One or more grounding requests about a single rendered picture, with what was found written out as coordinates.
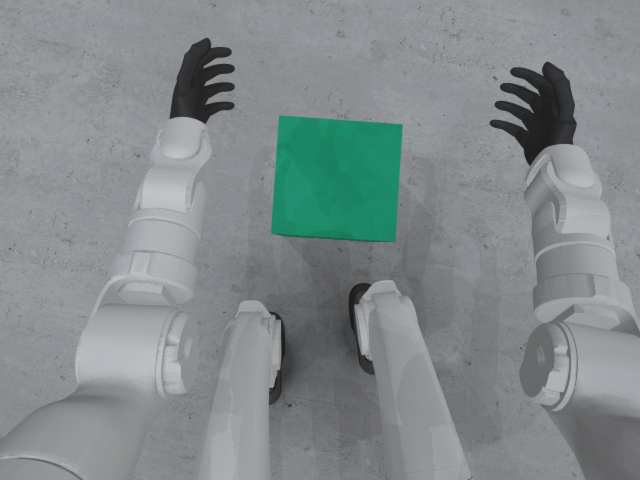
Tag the robot left hand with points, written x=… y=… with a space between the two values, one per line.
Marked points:
x=190 y=95

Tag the robot right hand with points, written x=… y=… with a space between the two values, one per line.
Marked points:
x=552 y=122

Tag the robot left upper arm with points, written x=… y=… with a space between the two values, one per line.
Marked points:
x=132 y=359

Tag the left robot forearm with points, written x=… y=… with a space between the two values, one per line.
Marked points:
x=157 y=263

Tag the robot right shin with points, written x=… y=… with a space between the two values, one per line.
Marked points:
x=386 y=286

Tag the right robot forearm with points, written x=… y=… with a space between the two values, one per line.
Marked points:
x=577 y=276

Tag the robot right thigh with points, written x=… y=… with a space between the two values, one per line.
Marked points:
x=420 y=439

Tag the carton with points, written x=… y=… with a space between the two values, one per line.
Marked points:
x=336 y=179

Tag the robot right upper arm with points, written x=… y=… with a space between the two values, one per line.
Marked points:
x=588 y=381

